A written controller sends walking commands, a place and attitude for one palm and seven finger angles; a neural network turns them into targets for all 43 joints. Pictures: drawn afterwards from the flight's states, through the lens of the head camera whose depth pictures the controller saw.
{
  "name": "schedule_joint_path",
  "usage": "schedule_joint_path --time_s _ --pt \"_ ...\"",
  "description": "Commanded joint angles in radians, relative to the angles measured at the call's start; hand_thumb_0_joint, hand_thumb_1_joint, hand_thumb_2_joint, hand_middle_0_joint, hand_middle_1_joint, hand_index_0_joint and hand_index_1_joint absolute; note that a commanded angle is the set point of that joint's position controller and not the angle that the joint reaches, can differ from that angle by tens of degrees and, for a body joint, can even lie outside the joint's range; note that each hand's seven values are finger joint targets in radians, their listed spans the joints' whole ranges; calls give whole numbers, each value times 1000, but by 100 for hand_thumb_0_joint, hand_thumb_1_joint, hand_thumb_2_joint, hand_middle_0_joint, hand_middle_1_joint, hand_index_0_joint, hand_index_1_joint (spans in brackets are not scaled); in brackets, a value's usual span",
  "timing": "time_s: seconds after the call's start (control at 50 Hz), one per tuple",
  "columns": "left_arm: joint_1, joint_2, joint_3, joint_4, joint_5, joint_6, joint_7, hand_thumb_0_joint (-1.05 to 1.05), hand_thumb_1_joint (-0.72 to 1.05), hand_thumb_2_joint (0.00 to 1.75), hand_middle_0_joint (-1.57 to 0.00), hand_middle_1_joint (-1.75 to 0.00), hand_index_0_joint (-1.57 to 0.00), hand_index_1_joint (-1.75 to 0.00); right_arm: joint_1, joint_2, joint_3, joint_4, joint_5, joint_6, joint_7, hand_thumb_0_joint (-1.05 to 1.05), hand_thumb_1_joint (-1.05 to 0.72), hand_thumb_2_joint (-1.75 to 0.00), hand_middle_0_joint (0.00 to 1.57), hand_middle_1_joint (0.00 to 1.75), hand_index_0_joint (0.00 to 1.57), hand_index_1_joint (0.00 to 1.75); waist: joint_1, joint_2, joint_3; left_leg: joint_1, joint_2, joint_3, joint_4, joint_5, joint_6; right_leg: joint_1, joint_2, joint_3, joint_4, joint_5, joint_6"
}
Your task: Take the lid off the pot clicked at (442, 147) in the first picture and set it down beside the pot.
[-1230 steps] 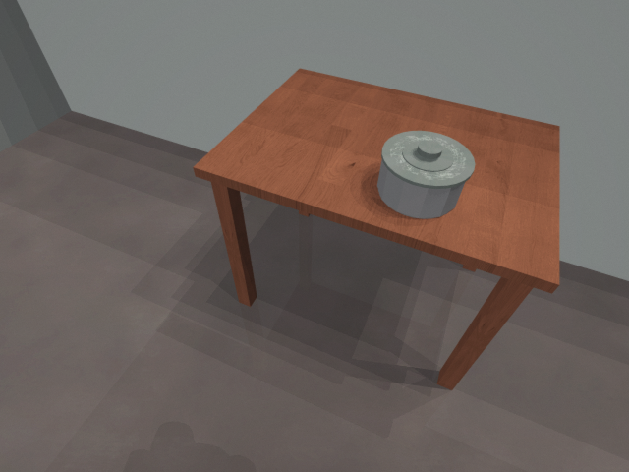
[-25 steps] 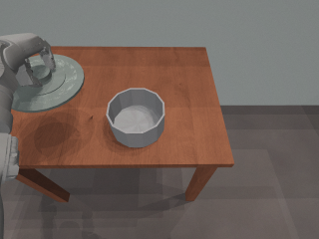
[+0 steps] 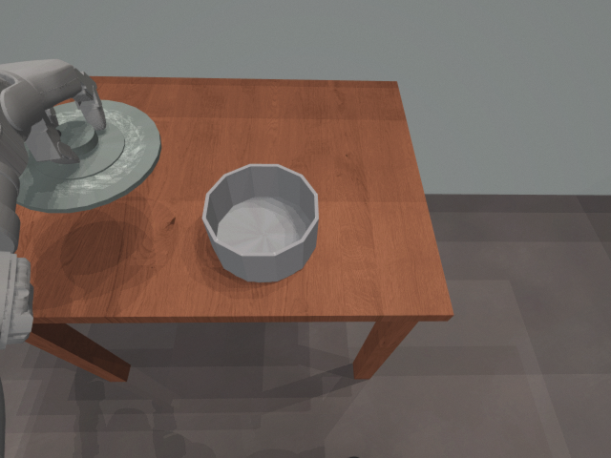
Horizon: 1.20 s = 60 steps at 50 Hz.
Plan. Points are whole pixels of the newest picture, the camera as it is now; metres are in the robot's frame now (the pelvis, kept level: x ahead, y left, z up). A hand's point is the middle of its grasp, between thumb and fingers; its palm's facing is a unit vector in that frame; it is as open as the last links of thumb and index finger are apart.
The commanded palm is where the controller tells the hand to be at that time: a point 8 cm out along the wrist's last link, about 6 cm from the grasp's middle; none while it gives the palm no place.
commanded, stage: lower the lid onto the table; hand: left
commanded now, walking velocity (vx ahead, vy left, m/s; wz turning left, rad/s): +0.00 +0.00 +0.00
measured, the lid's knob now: (74, 138) +0.50 +0.28 +0.12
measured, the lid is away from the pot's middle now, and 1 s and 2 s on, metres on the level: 0.23 0.23 0.23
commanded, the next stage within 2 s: none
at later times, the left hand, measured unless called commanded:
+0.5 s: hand (74, 151) +0.48 +0.28 +0.11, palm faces -0.41 -0.09 -0.91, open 8.4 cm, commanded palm +0.50 +0.28 +0.18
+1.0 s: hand (82, 173) +0.48 +0.29 +0.08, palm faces -0.47 -0.07 -0.88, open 8.4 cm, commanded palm +0.51 +0.29 +0.14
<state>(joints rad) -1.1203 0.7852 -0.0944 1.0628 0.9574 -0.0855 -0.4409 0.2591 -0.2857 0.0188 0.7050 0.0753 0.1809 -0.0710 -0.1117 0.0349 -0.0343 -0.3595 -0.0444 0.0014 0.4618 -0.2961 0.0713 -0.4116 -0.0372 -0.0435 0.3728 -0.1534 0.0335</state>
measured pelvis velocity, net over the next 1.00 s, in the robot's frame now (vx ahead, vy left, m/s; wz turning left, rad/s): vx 0.00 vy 0.00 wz -0.02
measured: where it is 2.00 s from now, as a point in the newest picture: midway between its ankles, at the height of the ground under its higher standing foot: outside the picture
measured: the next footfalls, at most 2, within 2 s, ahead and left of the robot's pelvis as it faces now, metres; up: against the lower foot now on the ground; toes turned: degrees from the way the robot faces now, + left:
none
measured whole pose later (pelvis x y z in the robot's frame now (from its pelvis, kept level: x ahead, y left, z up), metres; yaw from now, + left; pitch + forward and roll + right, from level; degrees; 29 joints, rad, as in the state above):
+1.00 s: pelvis +0.00 +0.00 -0.01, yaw -1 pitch +15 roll -2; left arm -1.03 0.80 -0.06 1.12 0.97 -0.15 -0.38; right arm 0.29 -0.28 0.02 0.72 0.08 0.20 -0.11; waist -0.13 0.03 -0.04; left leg -0.46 -0.03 0.01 0.55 -0.34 0.07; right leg -0.51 -0.02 -0.03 0.44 -0.18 0.03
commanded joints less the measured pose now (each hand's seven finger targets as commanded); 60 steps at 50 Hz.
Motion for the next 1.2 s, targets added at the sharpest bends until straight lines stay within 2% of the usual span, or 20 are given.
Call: schedule_joint_path --time_s 0.0,0.1,0.16,0.18,0.24,0.3,0.4,0.46,0.56,0.58,0.62,0.68,0.72,0.74,0.76,0.88,0.96,1.0,1.1,1.18 --pt "-534 325 108 -231 1 -5 59 0 54 100 -88 -111 -80 -107 72 -168 -54 -78 -9 -9 -11 0 -90 -90 20 30 20 30 5 109 -510 277 41 -72 23 758 -16 190 56 -5 45 333 -67" --pt "-528 342 131 -260 -6 -15 67 0 54 100 -88 -111 -80 -107 78 -166 -61 -79 -15 -5 -10 0 -90 -90 20 30 20 30 6 124 -539 299 42 -72 31 800 -12 192 57 -2 47 356 -64" --pt "-480 308 106 -180 -10 -8 66 0 54 100 -88 -111 -80 -107 83 -167 -56 -66 -7 1 -14 0 -90 -90 20 30 20 30 -1 75 -466 236 42 -56 28 700 -1 179 54 -6 40 334 -62" --pt "-485 348 132 -202 -11 -14 70 0 54 100 -88 -111 -80 -107 84 -174 -55 -65 -6 3 -14 0 -90 -90 20 30 20 30 7 74 -479 227 41 -59 27 719 -4 202 51 -4 47 356 -67" --pt "-489 305 90 -185 -5 -11 71 0 54 100 -88 -111 -80 -107 78 -167 -51 -66 -3 10 -20 0 -90 -90 20 30 20 30 -5 72 -465 199 38 -48 24 658 1 198 51 -5 47 350 -65" --pt "-565 349 126 -322 2 -29 83 0 54 100 -88 -111 -80 -107 86 -164 -61 -68 -13 8 -18 0 -90 -90 20 30 20 30 1 180 -562 315 45 -73 45 828 -15 176 58 -2 57 371 -67" --pt "-463 350 150 -234 -18 -39 86 0 54 100 -88 -111 -80 -107 93 -163 -59 -64 -14 11 -21 0 -90 -90 20 30 20 30 1 111 -536 267 42 -58 53 793 -2 193 56 -2 62 387 -62" --pt "-437 309 106 -161 -11 -26 89 0 54 100 -88 -111 -80 -107 89 -167 -52 -55 -3 13 -24 0 -90 -90 20 30 20 30 -5 74 -447 185 41 -43 38 656 1 172 52 -7 55 345 -65" --pt "-450 320 103 -176 -1 -34 96 0 54 100 -88 -111 -80 -107 94 -169 -52 -58 -2 13 -35 0 -90 -90 20 30 20 30 -11 73 -483 174 37 -34 47 611 8 186 51 0 66 342 -65" --pt "-459 354 126 -198 -5 -41 97 0 54 100 -88 -111 -80 -107 92 -174 -53 -60 -3 15 -37 0 -90 -90 20 30 20 30 -9 75 -502 169 36 -31 52 621 9 201 48 4 70 362 -67" --pt "-489 345 116 -222 -6 -45 99 0 54 100 -88 -111 -80 -107 93 -168 -54 -62 -3 13 -44 0 -90 -90 20 30 20 30 -14 107 -526 193 36 -32 52 625 10 196 49 5 70 354 -64" --pt "-475 400 164 -240 -7 -64 110 0 54 100 -88 -111 -80 -107 106 -171 -56 -55 -6 8 -47 0 -90 -90 20 30 20 30 -8 145 -550 231 42 -44 67 709 2 175 51 5 77 360 -66" --pt "-469 370 142 -217 -4 -65 114 0 54 100 -88 -111 -80 -107 112 -165 -52 -49 -4 7 -51 0 -90 -90 20 30 20 30 -14 155 -529 225 44 -45 67 691 -1 153 53 -2 75 337 -65" --pt "-440 335 116 -159 -4 -60 112 0 54 100 -88 -111 -80 -107 115 -166 -50 -46 -2 3 -50 0 -90 -90 20 30 20 30 -19 135 -476 194 43 -41 65 652 0 130 54 -6 71 311 -65" --pt "-433 351 129 -161 -5 -59 114 0 54 100 -88 -111 -80 -107 120 -170 -50 -42 1 3 -50 0 -90 -90 20 30 20 30 -17 113 -469 182 45 -37 64 628 1 131 53 -8 73 307 -66" --pt "-416 317 103 -134 3 -61 114 0 54 100 -88 -111 -80 -107 129 -176 -53 -43 -1 5 -51 0 -90 -90 20 30 20 30 -24 111 -463 152 42 -30 79 610 -1 101 55 -6 89 296 -71" --pt "-445 351 128 -182 4 -72 118 0 54 100 -88 -111 -80 -107 147 -173 -57 -45 -4 8 -56 0 -90 -90 20 30 20 30 -25 121 -532 180 43 -41 90 638 -3 113 58 -6 98 301 -68" --pt "-469 381 155 -231 3 -84 126 0 54 100 -88 -111 -80 -107 157 -175 -61 -41 -9 9 -56 0 -90 -90 20 30 20 30 -22 171 -559 233 51 -55 99 729 -16 89 63 -9 104 307 -69" --pt "-418 383 168 -173 8 -85 139 0 54 100 -88 -111 -80 -107 164 -174 -58 -35 -10 8 -56 0 -90 -90 20 30 20 30 -19 144 -517 191 51 -49 106 719 -16 75 63 -10 109 307 -70" --pt "-368 344 148 -124 18 -81 144 0 54 100 -88 -111 -80 -107 170 -174 -59 -37 -10 8 -50 0 -90 -90 20 30 20 30 -17 132 -483 168 52 -46 115 722 -20 45 66 -15 115 298 -74"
